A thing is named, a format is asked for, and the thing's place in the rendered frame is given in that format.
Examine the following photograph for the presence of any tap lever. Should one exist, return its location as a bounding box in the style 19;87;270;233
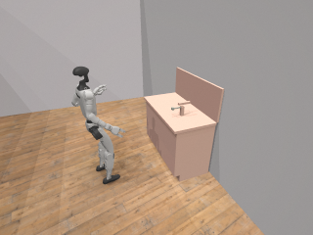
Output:
171;107;181;111

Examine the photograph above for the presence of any left robot thigh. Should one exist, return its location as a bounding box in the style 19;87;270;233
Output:
98;125;106;150

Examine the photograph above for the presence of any robot right upper arm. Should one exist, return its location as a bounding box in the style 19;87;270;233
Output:
83;90;94;119

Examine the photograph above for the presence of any robot left hand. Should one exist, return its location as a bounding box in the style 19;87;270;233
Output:
93;84;107;96

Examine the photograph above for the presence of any robot left upper arm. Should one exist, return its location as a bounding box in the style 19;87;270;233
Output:
71;84;79;107

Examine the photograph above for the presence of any robot right hand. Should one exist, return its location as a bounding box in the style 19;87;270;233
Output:
110;126;126;138

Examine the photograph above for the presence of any counter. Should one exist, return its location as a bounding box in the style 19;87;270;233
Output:
144;67;224;182

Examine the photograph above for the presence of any right robot shin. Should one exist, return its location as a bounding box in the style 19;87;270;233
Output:
104;153;114;179

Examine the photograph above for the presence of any right robot forearm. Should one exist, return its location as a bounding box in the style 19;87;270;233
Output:
88;114;112;131

